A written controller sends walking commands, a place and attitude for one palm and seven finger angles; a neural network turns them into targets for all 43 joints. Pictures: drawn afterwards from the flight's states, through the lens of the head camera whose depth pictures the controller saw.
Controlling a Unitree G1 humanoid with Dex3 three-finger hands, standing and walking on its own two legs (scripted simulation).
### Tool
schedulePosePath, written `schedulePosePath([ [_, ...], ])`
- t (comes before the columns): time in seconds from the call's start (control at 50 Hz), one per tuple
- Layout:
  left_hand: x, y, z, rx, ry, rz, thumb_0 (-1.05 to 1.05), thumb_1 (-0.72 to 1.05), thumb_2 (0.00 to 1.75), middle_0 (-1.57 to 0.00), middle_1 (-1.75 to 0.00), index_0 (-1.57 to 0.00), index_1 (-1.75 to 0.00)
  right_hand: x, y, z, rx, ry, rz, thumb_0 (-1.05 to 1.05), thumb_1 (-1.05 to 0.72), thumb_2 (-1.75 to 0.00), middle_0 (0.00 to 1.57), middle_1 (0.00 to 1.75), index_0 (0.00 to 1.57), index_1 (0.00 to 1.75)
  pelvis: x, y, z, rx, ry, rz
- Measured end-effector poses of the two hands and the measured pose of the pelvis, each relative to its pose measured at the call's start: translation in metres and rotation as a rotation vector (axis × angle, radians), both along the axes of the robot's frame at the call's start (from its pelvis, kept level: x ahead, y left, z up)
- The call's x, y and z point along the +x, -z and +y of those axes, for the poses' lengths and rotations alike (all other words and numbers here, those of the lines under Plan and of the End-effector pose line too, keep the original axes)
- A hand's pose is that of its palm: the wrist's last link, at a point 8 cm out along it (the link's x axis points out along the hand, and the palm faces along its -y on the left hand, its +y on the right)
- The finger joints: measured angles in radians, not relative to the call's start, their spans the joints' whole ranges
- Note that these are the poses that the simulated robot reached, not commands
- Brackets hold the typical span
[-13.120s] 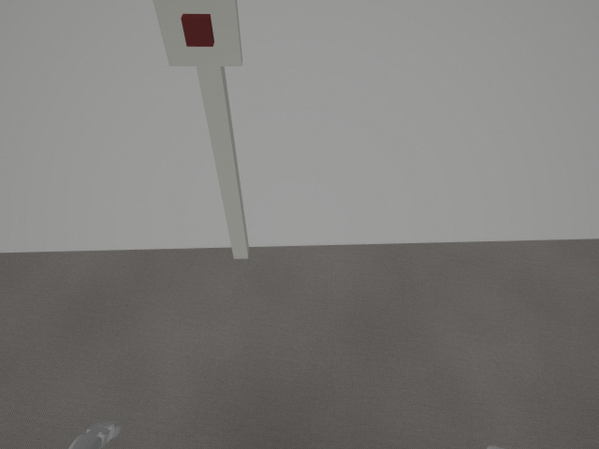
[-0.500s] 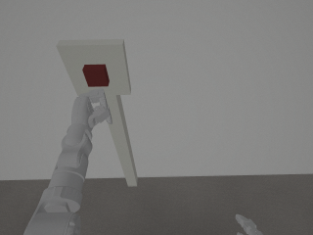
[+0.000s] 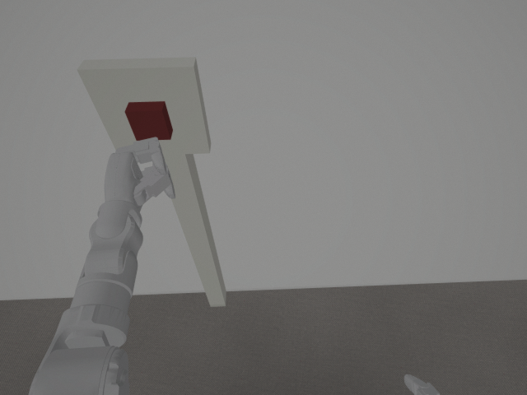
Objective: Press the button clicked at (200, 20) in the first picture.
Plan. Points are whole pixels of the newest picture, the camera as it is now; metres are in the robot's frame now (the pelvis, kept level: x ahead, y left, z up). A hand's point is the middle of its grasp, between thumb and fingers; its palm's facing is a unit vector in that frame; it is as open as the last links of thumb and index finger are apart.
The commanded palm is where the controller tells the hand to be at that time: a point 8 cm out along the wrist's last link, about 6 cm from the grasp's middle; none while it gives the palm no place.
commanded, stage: press the button with the knuckle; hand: left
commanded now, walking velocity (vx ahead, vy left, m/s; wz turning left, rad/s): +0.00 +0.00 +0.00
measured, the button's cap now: (150, 120) +0.51 +0.21 +0.15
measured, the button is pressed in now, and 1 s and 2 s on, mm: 0 4 0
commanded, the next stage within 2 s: hold the button down briefly in 1.16 s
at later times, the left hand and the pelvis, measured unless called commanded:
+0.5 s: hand (169, 160) +0.44 +0.17 +0.13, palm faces +0.08 -1.00 -0.01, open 3.1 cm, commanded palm +0.41 +0.21 +0.13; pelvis +0.00 +0.00 +0.00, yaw +1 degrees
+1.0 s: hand (170, 153) +0.45 +0.17 +0.13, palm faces +0.09 -1.00 -0.01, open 3.1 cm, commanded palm +0.44 +0.22 +0.13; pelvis -0.01 +0.01 -0.01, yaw +1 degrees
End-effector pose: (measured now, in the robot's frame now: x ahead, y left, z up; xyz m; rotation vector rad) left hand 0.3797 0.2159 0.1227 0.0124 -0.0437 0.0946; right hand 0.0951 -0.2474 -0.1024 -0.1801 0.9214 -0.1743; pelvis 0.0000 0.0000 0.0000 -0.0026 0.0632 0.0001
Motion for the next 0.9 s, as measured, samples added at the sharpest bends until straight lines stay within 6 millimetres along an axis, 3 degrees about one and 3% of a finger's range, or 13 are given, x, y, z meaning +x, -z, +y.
schedulePosePath([
  [0.38,0.022,-0.008,0.002,-0.018,0.003,0.009,0.02,0.90,0.90,-1.30,-1.50,-1.30,-1.50,0.012,-0.002,0.005,-0.005,-0.017,-0.016,0.01,-0.90,-0.90,0.20,0.30,0.20,0.30,0.000,0.001,0.001,-0.002,-0.010,0.016],
  [0.66,0.043,-0.003,-0.003,-0.018,0.009,0.030,0.02,0.90,0.91,-1.30,-1.50,-1.30,-1.50,-0.021,0.009,0.004,-0.005,0.020,0.093,0.01,-0.90,-0.90,0.21,0.30,0.20,0.30,0.002,0.003,0.006,-0.003,-0.005,0.045],
  [0.9,0.046,-0.003,0.002,-0.012,0.000,0.033,0.02,0.83,0.92,-1.30,-1.50,-1.30,-1.50,-0.045,0.013,0.000,-0.013,0.040,0.142,0.01,-0.90,-0.90,0.21,0.30,0.20,0.30,-0.005,0.005,0.005,-0.006,-0.009,0.048],
])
